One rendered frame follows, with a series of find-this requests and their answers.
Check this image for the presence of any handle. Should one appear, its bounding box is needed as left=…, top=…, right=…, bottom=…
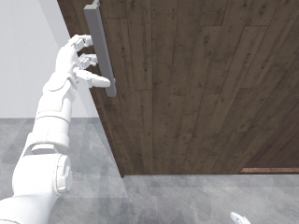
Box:
left=83, top=0, right=117, bottom=97

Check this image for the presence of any left robot upper arm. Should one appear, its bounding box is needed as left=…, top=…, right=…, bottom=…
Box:
left=0, top=153, right=73, bottom=224

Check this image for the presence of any wardrobe door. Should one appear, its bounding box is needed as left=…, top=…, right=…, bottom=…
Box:
left=66, top=0, right=299, bottom=175
left=244, top=105, right=299, bottom=168

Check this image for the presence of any robot right hand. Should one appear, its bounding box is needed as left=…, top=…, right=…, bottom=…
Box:
left=230, top=212, right=250, bottom=224

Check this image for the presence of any left robot forearm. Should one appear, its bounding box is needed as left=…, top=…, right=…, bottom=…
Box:
left=12, top=71, right=78, bottom=193

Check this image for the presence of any robot left hand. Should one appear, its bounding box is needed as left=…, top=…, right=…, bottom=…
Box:
left=55, top=35, right=111, bottom=88

